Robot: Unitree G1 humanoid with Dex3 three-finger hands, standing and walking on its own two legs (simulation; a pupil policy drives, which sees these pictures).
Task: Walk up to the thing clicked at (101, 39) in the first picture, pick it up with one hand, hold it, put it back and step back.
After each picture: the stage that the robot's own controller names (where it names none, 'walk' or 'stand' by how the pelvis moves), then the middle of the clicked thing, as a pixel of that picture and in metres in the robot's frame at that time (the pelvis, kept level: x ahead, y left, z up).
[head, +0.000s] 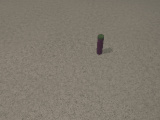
stand; (100, 44) +1.38 -0.22 -0.66
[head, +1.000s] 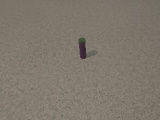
walk; (82, 48) +1.25 +0.08 -0.63
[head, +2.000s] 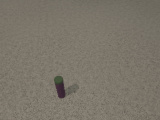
walk; (60, 87) +0.75 +0.23 -0.64
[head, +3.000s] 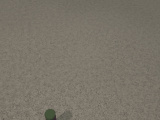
walk; out of the picture +0.47 +0.18 -0.64
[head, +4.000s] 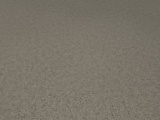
stand; out of the picture +0.40 +0.20 -0.65
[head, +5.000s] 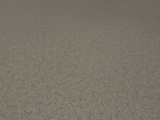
stand; out of the picture +0.43 +0.17 -0.65
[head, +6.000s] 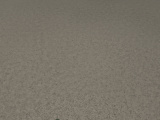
stand; out of the picture +0.45 +0.19 -0.66
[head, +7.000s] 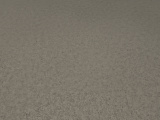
stand; out of the picture +0.43 +0.20 -0.66
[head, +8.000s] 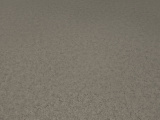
stand; out of the picture +0.42 +0.20 -0.66
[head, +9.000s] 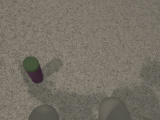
go down; (34, 71) +0.48 +0.19 -0.38
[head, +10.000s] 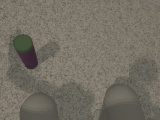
go down; (27, 54) +0.51 +0.20 -0.28
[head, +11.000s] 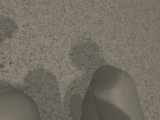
close in; out of the picture +0.51 +0.24 -0.18
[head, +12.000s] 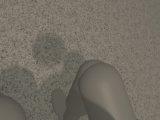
close; out of the picture +0.50 +0.26 -0.17
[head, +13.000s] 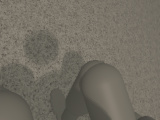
lift; out of the picture +0.46 +0.24 -0.18
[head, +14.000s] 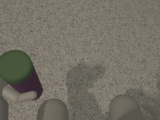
lift; (25, 81) +0.34 +0.18 -0.01
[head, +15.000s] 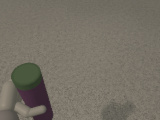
hold; (36, 98) +0.30 +0.16 +0.05
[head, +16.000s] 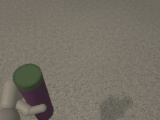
hold; (37, 97) +0.31 +0.16 +0.04
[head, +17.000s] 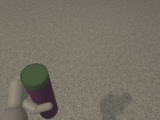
crouch; (42, 95) +0.32 +0.14 +0.02
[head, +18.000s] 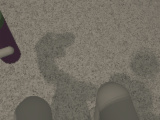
crouch; (0, 40) +0.49 +0.19 -0.04
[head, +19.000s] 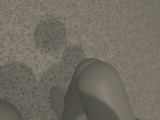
lower; out of the picture +0.48 +0.25 -0.18
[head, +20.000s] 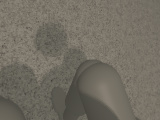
lower; out of the picture +0.48 +0.25 -0.17
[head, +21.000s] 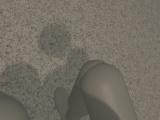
lower; out of the picture +0.47 +0.24 -0.17
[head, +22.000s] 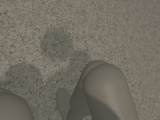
lower; out of the picture +0.46 +0.24 -0.17
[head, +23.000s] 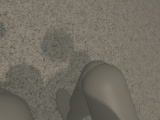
draw back; out of the picture +0.45 +0.22 -0.18
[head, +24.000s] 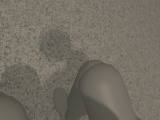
rise; out of the picture +0.46 +0.23 -0.18
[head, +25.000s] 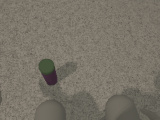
walk; (49, 73) +0.47 +0.15 -0.36
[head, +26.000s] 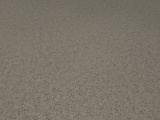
stand; out of the picture +0.39 +0.14 -0.60
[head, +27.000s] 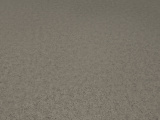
stand; out of the picture +0.40 +0.15 -0.60
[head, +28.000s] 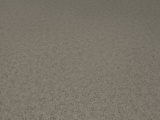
stand; out of the picture +0.40 +0.14 -0.64
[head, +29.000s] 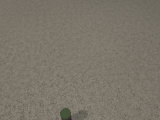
walk; (66, 119) +0.43 +0.11 -0.64
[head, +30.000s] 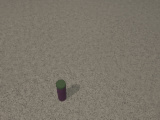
walk; (61, 91) +0.61 +0.14 -0.64
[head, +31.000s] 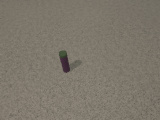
walk; (64, 62) +0.95 +0.23 -0.63
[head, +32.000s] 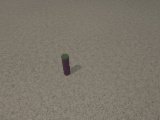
stand; (66, 65) +1.06 +0.17 -0.64
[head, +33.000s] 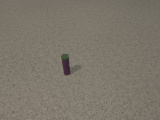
stand; (66, 65) +1.07 +0.17 -0.66
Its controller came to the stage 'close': yes
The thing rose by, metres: 0.69
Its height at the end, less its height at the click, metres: +0.00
